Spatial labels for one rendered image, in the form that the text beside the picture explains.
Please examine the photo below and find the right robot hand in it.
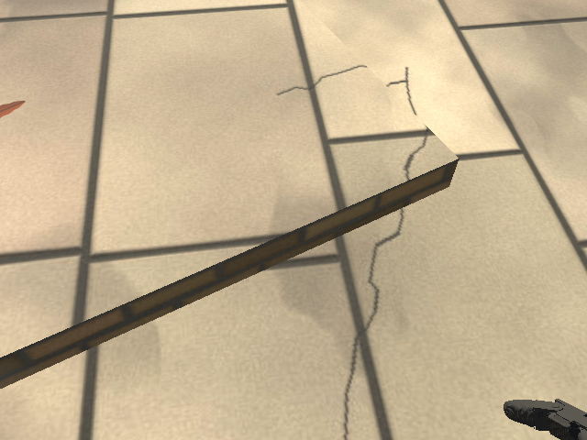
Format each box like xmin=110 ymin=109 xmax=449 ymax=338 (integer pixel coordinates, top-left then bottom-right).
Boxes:
xmin=504 ymin=399 xmax=587 ymax=440

